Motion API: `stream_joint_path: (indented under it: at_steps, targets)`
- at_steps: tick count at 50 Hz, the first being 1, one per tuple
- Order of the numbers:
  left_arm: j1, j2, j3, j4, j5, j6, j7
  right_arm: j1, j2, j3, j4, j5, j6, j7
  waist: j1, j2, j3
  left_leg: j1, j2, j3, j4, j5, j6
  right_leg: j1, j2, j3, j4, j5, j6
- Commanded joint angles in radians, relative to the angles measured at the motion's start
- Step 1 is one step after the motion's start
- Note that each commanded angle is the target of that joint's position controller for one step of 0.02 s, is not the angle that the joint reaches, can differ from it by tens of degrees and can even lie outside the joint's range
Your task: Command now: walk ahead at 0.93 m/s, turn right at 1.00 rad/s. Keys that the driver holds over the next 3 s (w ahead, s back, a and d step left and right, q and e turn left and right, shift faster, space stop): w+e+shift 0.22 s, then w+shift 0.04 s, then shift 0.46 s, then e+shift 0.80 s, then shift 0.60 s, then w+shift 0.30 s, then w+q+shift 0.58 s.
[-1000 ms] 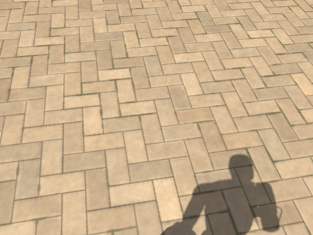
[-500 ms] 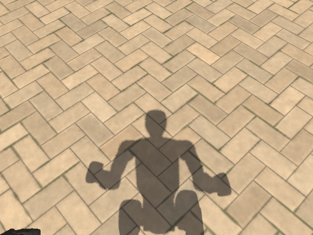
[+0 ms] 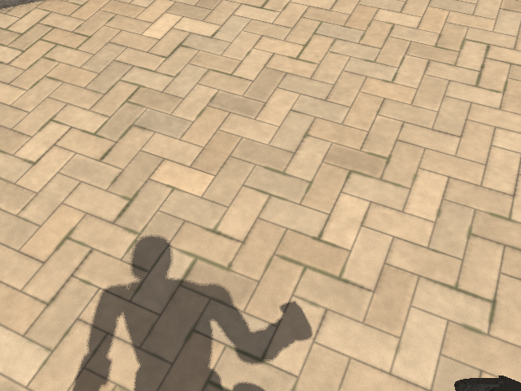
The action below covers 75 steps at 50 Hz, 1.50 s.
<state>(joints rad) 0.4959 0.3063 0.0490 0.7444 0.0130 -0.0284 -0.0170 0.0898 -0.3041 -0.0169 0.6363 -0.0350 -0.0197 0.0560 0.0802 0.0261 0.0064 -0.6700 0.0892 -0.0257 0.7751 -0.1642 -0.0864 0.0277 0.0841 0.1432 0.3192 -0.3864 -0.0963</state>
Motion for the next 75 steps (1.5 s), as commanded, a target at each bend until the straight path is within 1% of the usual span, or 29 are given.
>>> stream_joint_path:
  at_steps: [1,4,5,6,7,9,14,19,20,24,25,26,27,28,29,31,36,44,49,50,52,54,56,60,67,71,72,73,75]
  targets:
    - [-0.164,0.239,0.073,-0.09,-0.012,-0.043,0.007,-0.112,-0.105,-0.024,-0.095,0.023,-0.017,-0.009,-0.063,-0.123,0.061,0.257,-0.051,0.028,-0.157,0.118,0.026,-0.241,-0.205,0.215,-0.148,0.349,-0.14]
    - [-0.24,0.268,0.081,-0.087,0.0,-0.041,0.0,0.306,-0.194,-0.072,0.021,0.026,-0.022,-0.054,-0.275,-0.049,-0.13,0.731,-0.102,0.063,-0.161,-0.038,0.055,-0.29,-0.129,0.158,0.287,0.698,-0.065]
    - [-0.267,0.202,0.062,-0.097,0.012,-0.051,-0.001,0.536,-0.262,-0.098,0.064,0.007,-0.024,-0.081,-0.378,0.056,-0.257,0.98,0.013,-0.033,-0.164,-0.256,0.057,-0.447,-0.04,0.095,0.645,0.573,-0.037]
    - [-0.243,0.019,0.015,-0.161,-0.009,-0.058,0.0,0.578,-0.357,-0.109,0.066,-0.031,-0.034,-0.088,-0.314,0.426,-0.305,1.055,0.274,-0.52,-0.44,-0.806,0.068,-0.692,0.079,0.052,0.987,-0.171,-0.032]
    - [-0.177,0.036,0.0,-0.168,-0.029,-0.051,-0.002,0.354,-0.301,-0.097,0.016,-0.031,-0.034,-0.078,-0.172,0.439,-0.249,0.914,0.338,-0.884,-0.641,-0.899,0.113,-0.784,0.041,0.045,1.116,-0.078,-0.047]
    - [-0.212,0.116,0.011,-0.115,0.013,-0.018,-0.014,0.188,-0.147,-0.068,-0.012,-0.017,-0.027,-0.071,-0.124,0.114,-0.092,0.702,0.295,-0.574,-0.555,-0.696,0.174,-0.766,-0.099,-0.039,1.075,0.082,-0.035]
    - [-0.374,0.045,-0.012,-0.166,0.03,0.026,-0.064,0.292,-0.065,-0.039,0.116,0.005,-0.081,-0.055,-0.105,0.049,0.076,0.54,0.205,-0.144,-0.617,-0.13,0.176,-0.795,-0.164,-0.029,0.953,0.172,0.014]
    - [-0.484,0.022,-0.036,-0.2,0.026,0.004,-0.076,0.214,-0.103,-0.038,0.129,0.015,-0.107,-0.038,-0.058,0.04,0.09,0.449,0.097,0.209,-0.608,0.543,0.154,-0.546,-0.078,-0.186,0.434,0.388,0.033]
    - [-0.501,0.011,-0.026,-0.206,-0.056,-0.025,-0.06,0.206,-0.212,-0.074,0.107,0.059,-0.105,-0.068,-0.075,0.054,0.045,0.52,0.107,0.182,-0.587,0.609,0.175,-0.509,-0.07,-0.177,0.417,0.386,0.045]
    - [-0.318,0.115,0.025,-0.156,-0.016,-0.041,-0.053,0.224,-0.248,-0.087,0.123,0.069,-0.069,-0.103,0.045,0.062,-0.093,0.672,0.136,0.189,-0.283,0.904,0.147,-0.263,-0.008,-0.176,0.223,0.451,-0.023]
    - [-0.209,0.141,0.043,-0.122,-0.01,-0.034,-0.039,0.223,-0.223,-0.081,0.116,0.069,-0.062,-0.104,0.098,0.044,-0.135,0.587,0.098,0.203,-0.098,0.828,0.119,-0.078,-0.016,-0.154,0.144,0.577,-0.047]
    - [-0.167,0.207,0.054,-0.098,-0.007,-0.022,-0.015,0.275,-0.131,-0.056,0.087,0.03,-0.06,-0.1,0.049,-0.161,-0.199,0.337,-0.001,0.188,0.237,0.009,0.073,0.188,-0.176,0.042,0.234,0.986,-0.062]
    - [-0.237,0.26,0.043,-0.152,0.026,-0.019,0.003,0.436,-0.06,-0.023,0.089,0.014,-0.068,-0.077,-0.071,-0.358,-0.403,0.138,-0.1,0.046,0.611,-0.529,0.032,0.391,-0.424,0.402,0.313,1.528,-0.233]
    - [-0.229,0.195,0.035,-0.155,0.026,-0.016,-0.012,0.471,-0.148,-0.033,0.119,0.045,-0.072,-0.06,-0.025,-0.181,-0.586,0.118,-0.088,-0.129,0.698,-0.507,0.026,0.411,-0.487,0.476,0.235,1.339,-0.354]
    - [-0.271,0.168,0.034,-0.146,0.009,-0.016,-0.022,0.367,-0.164,-0.041,0.105,0.073,-0.066,-0.06,-0.032,-0.083,-0.445,0.074,-0.053,-0.093,0.658,-0.44,0.028,0.252,-0.42,0.394,0.165,1.041,-0.327]
    - [-0.383,0.084,0.011,-0.132,-0.028,-0.032,-0.022,0.242,-0.144,-0.045,0.098,0.053,-0.036,-0.096,-0.084,0.016,-0.185,0.079,0.014,-0.061,0.506,-0.317,0.013,-0.078,-0.323,0.251,0.085,0.841,-0.226]
    - [-0.397,0.072,0.014,-0.072,0.009,-0.045,-0.009,0.241,-0.073,-0.04,0.092,0.03,-0.005,-0.109,-0.139,-0.066,-0.163,0.273,0.018,-0.048,0.271,-0.208,0.008,-0.337,-0.26,0.081,0.018,0.945,-0.188]
    - [-0.355,0.146,0.063,-0.072,-0.034,0.029,0.037,-0.01,-0.082,-0.051,0.011,0.035,0.023,-0.121,-0.076,-0.126,-0.1,0.178,-0.087,-0.094,-0.007,-0.151,-0.008,-0.279,-0.211,0.27,0.012,0.351,-0.151]
    - [-0.371,0.142,0.073,-0.101,-0.048,0.059,0.054,0.032,-0.086,-0.06,0.025,0.047,-0.019,-0.092,-0.115,-0.165,-0.127,0.346,-0.129,-0.092,-0.332,-0.075,0.021,-0.219,-0.166,0.354,0.124,0.487,-0.094]
    - [-0.377,0.12,0.068,-0.115,-0.053,0.067,0.059,0.078,-0.11,-0.07,0.043,0.045,-0.024,-0.087,-0.13,-0.147,-0.141,0.478,-0.071,-0.095,-0.443,0.062,0.046,-0.284,-0.122,0.323,0.181,0.402,-0.046]
    - [-0.3,0.086,0.066,-0.15,-0.044,0.062,0.055,0.065,-0.202,-0.094,0.033,-0.017,-0.003,-0.088,-0.064,0.273,-0.141,0.648,0.321,-0.486,-0.45,0.467,0.311,-0.655,0.086,0.028,0.546,-0.263,0.077]
    - [-0.252,0.205,0.106,-0.11,-0.039,0.06,0.045,-0.013,-0.099,-0.075,-0.008,-0.002,-0.002,-0.097,-0.049,0.131,-0.12,0.628,0.293,-0.332,-0.413,0.514,0.318,-0.688,-0.032,0.01,0.822,-0.165,0.149]
    - [-0.243,0.166,0.104,-0.101,-0.039,0.087,0.051,-0.055,-0.075,-0.071,-0.015,0.02,0.003,-0.103,-0.04,0.09,-0.08,0.619,0.202,-0.181,-0.394,0.458,0.257,-0.726,-0.065,-0.024,0.902,-0.062,0.187]
    - [-0.355,0.079,0.075,-0.183,-0.05,0.094,0.034,-0.002,-0.102,-0.085,0.001,0.011,0.02,-0.114,-0.099,0.141,-0.055,0.625,0.179,-0.04,-0.449,0.428,0.285,-0.732,-0.118,-0.118,0.783,0.037,0.218]
    - [-0.385,0.084,0.079,-0.236,-0.042,0.108,-0.004,-0.014,-0.17,-0.122,0.01,0.043,0.017,-0.08,-0.104,0.15,-0.078,0.593,0.235,0.108,-0.427,0.364,0.26,-0.497,-0.147,-0.213,0.466,0.077,0.155]
    - [-0.286,0.113,0.112,-0.213,-0.044,0.122,-0.01,0.002,-0.143,-0.126,0.036,0.073,0.008,-0.063,-0.037,0.096,-0.104,0.53,0.216,0.2,-0.208,0.298,0.149,-0.242,-0.095,-0.237,0.171,0.219,0.056]
    - [-0.185,0.208,0.148,-0.193,-0.042,0.115,0.01,0.044,-0.109,-0.119,0.041,0.056,0.004,-0.056,-0.003,-0.083,-0.133,0.322,0.126,0.254,0.033,0.106,0.067,-0.003,-0.159,-0.071,0.096,0.576,-0.015]
    - [-0.197,0.358,0.171,-0.217,-0.024,0.103,0.024,-0.004,-0.04,-0.089,-0.051,0.007,-0.004,-0.055,-0.054,-0.409,-0.166,-0.053,-0.039,0.217,0.336,-0.516,-0.021,0.156,-0.418,0.39,0.098,0.856,-0.233]
    - [-0.226,0.255,0.134,-0.219,-0.001,0.045,0.011,-0.119,-0.102,-0.104,-0.061,0.031,-0.005,-0.071,0.0,-0.194,-0.215,-0.095,-0.045,-0.039,0.498,-0.452,0.018,0.058,-0.413,0.339,0.047,0.665,-0.26]
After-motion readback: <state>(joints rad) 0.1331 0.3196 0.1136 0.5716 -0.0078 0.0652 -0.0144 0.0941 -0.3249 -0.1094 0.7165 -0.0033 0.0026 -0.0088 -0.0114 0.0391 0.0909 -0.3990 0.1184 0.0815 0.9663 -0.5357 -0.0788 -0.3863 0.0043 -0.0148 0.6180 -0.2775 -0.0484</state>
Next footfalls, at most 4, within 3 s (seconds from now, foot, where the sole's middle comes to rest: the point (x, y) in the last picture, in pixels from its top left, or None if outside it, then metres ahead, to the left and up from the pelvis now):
0.10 left None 0.28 0.15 -0.77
0.52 right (369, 358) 0.57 -0.18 -0.77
1.00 left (303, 311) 0.69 0.00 -0.77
1.44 right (387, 390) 0.49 -0.21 -0.77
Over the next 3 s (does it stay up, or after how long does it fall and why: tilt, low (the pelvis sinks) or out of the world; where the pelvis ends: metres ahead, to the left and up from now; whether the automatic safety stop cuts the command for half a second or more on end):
stays up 0.81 -0.57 0.00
